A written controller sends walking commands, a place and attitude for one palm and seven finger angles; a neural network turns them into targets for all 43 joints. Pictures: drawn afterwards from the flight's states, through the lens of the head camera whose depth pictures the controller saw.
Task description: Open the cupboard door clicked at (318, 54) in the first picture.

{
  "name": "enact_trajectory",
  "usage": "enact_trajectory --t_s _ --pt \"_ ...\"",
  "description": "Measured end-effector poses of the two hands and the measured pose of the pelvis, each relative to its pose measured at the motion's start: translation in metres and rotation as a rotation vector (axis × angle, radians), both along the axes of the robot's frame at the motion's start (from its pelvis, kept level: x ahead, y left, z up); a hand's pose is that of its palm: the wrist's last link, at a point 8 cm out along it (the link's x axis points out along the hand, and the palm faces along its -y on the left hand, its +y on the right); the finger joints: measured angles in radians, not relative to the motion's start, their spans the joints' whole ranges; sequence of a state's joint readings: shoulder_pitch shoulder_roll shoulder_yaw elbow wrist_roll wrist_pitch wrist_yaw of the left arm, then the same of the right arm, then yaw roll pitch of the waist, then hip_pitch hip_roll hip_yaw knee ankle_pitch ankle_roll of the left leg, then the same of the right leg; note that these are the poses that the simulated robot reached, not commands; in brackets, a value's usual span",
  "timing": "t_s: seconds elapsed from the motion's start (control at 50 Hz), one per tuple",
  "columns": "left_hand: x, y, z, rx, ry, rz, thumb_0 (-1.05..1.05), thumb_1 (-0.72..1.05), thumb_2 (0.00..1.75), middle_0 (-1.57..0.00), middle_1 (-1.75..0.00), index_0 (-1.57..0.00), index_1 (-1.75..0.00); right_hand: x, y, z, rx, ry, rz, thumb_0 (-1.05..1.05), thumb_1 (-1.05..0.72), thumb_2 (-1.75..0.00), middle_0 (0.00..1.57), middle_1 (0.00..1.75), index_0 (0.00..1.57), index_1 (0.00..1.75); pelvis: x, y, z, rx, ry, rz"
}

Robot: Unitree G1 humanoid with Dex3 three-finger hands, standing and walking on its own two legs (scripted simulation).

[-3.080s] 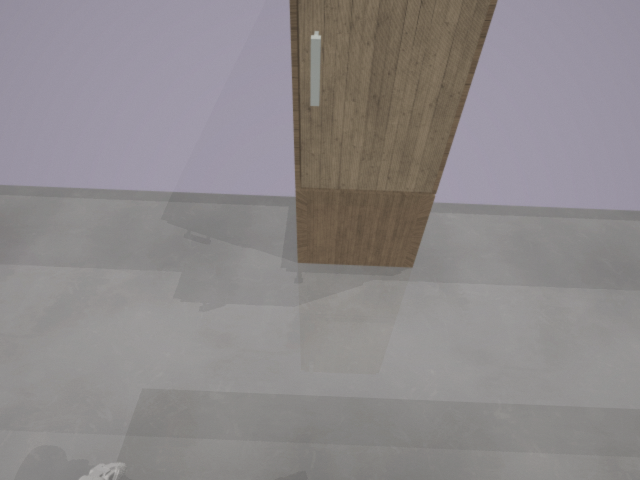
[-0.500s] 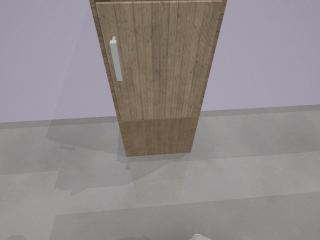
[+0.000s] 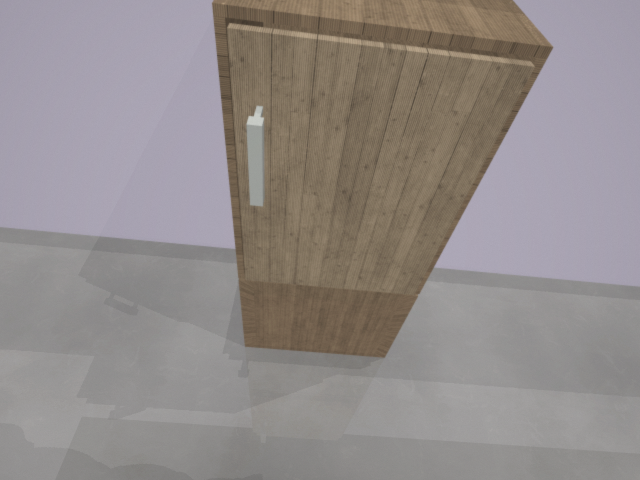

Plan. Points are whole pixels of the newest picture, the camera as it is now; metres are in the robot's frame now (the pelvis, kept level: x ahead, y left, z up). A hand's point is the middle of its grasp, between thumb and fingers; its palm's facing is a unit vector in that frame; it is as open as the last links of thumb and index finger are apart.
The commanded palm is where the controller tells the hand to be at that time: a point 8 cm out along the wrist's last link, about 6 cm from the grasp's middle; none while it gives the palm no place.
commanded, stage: come to a stop and stand still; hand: left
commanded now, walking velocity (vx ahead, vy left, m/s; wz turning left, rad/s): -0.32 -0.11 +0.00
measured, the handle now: (258, 157) +0.58 +0.16 +0.06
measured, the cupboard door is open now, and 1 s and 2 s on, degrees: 0 0 0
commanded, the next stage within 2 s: none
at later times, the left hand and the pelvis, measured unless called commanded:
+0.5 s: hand out of the picture +0.07 +0.13 -0.15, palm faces +0.03 -0.96 -0.27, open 7.4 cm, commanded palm none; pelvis +0.01 -0.06 +0.00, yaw +0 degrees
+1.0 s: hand out of the picture -0.02 +0.16 -0.17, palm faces +0.05 -0.99 -0.15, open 7.4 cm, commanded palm none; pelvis -0.01 -0.01 +0.02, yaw +1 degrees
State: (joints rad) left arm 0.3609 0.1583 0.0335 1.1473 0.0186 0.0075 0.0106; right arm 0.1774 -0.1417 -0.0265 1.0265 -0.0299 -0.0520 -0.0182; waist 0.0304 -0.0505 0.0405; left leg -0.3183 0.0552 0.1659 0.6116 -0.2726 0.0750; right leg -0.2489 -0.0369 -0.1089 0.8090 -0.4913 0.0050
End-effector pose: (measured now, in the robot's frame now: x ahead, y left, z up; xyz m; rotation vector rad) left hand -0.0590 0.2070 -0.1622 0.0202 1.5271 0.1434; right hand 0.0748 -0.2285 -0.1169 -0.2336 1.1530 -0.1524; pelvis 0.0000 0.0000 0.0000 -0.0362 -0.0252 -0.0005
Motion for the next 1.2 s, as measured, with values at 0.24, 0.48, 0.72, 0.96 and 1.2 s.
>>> enact_trajectory --t_s 0.24,0.48,0.72,0.96,1.2 --pt "0.090 0.003 0.019 0.067 -0.123 -0.044 0.00 0.91 0.90 -0.20 -0.30 -0.19 -0.30 0.012 -0.017 0.001 0.004 0.072 -0.064 -0.01 -0.93 -0.90 0.21 0.30 0.20 0.30 0.017 -0.013 0.012 0.012 0.001 -0.010" --pt "0.123 -0.025 0.042 0.182 -0.280 -0.104 0.00 0.91 0.90 -0.20 -0.30 -0.19 -0.30 -0.024 -0.062 -0.034 0.100 0.145 -0.101 0.00 -0.91 -0.90 0.20 0.30 0.20 0.30 0.007 -0.055 0.002 0.052 -0.006 0.000" --pt "0.077 -0.011 0.036 0.140 -0.258 -0.032 0.00 0.91 0.90 -0.20 -0.30 -0.20 -0.30 -0.057 -0.051 -0.016 0.057 0.181 -0.046 0.00 -0.91 -0.90 0.20 0.30 0.20 0.30 -0.016 -0.039 0.008 0.047 0.013 0.022" --pt "0.032 0.011 0.024 0.062 -0.097 -0.031 0.01 0.91 0.90 -0.20 -0.30 -0.19 -0.30 -0.094 0.003 -0.002 0.054 0.217 -0.075 0.00 -0.90 -0.90 0.20 0.30 0.20 0.30 -0.013 -0.013 0.017 0.027 0.023 0.017" --pt "0.054 -0.014 0.027 0.098 -0.119 -0.053 0.01 0.94 0.90 -0.20 -0.30 -0.19 -0.30 -0.110 -0.004 -0.023 0.111 0.305 -0.126 0.00 -0.90 -0.90 0.20 0.30 0.20 0.30 -0.006 -0.030 0.010 0.035 0.012 0.019"
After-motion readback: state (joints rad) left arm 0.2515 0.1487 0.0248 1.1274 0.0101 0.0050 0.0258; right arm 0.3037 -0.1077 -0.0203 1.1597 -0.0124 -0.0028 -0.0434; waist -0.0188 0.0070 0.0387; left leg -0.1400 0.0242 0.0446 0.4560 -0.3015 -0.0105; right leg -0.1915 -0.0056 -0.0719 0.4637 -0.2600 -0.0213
